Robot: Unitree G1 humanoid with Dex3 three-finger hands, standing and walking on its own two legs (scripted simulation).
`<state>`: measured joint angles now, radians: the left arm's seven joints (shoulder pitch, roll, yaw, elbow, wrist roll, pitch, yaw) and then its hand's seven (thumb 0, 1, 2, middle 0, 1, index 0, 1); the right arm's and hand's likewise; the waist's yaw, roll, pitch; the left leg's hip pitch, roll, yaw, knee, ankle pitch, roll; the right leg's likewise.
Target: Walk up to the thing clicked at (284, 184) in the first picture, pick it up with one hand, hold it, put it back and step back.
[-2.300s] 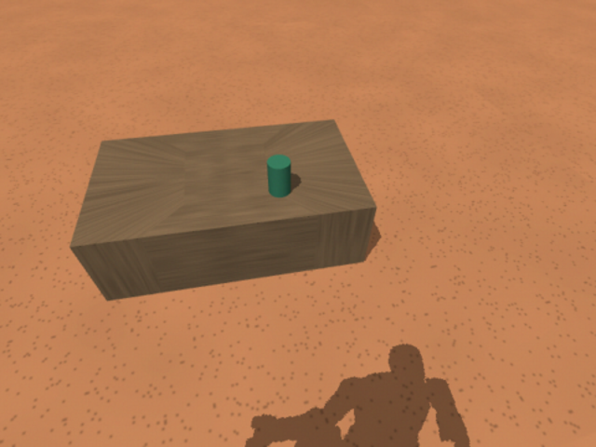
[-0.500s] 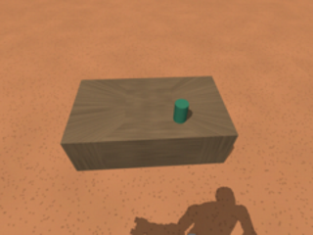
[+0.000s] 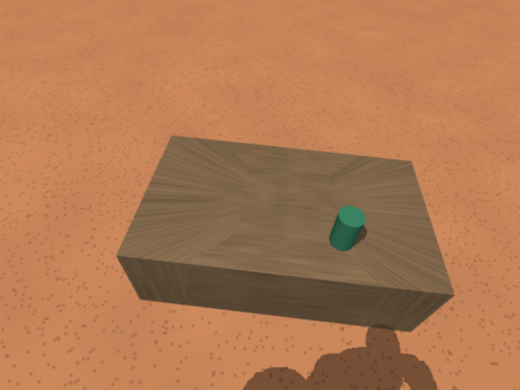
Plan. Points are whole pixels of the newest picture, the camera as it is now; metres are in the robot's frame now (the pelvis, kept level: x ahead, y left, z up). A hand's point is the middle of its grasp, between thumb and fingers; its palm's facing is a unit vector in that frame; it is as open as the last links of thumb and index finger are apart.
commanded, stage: walk up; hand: right
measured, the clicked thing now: (346, 229) +0.68 -0.25 -0.35
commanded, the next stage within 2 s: stand in 1.90 s
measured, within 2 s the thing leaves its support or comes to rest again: neither
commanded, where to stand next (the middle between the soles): +0.24 -0.02 m, yaw -2 degrees
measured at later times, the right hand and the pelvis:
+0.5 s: hand out of the picture +0.18 -0.30 -0.15, palm faces -0.01 +0.94 -0.35, open 7.4 cm; pelvis +0.15 -0.03 +0.01, yaw -1 degrees
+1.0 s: hand (413, 327) +0.29 -0.27 -0.13, palm faces -0.03 +0.93 -0.36, open 7.4 cm; pelvis +0.19 -0.02 +0.02, yaw +0 degrees
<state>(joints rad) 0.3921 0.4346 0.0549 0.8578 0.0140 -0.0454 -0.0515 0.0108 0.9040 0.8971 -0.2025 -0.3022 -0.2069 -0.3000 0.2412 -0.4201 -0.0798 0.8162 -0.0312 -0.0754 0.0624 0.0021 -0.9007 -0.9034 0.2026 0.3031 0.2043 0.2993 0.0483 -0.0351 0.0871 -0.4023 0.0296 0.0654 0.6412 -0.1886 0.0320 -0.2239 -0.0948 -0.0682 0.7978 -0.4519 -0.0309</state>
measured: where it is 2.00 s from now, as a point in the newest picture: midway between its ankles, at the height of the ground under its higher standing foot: outside the picture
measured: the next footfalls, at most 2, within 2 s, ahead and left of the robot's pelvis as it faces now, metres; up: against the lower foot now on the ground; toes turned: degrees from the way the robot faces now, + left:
right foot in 0.38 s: +0.25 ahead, -0.16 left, +0.00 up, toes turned -3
left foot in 0.66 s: +0.26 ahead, +0.11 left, +0.00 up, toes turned +1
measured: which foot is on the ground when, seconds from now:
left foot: down 0.00-0.40, up 0.42-0.64, down 0.66-1.00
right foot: up 0.00-0.36, down 0.38-1.00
